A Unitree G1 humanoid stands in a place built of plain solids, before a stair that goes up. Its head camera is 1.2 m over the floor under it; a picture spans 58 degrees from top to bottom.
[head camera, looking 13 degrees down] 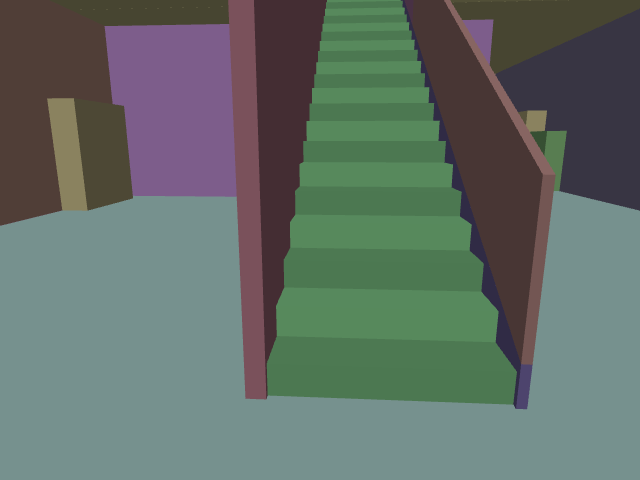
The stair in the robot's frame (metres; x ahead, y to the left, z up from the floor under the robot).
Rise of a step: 0.17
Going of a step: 0.30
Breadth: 1.16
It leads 4 degrees to the right of straight ahead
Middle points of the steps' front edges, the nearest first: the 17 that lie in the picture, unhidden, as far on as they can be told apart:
1.83 -0.32 0.17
2.12 -0.34 0.34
2.42 -0.36 0.51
2.72 -0.38 0.68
3.02 -0.40 0.85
3.32 -0.42 1.02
3.61 -0.44 1.19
3.91 -0.46 1.36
4.21 -0.48 1.53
4.51 -0.50 1.71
4.80 -0.51 1.88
5.10 -0.53 2.05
5.40 -0.55 2.22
5.70 -0.57 2.39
6.00 -0.59 2.56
6.29 -0.61 2.73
6.59 -0.63 2.90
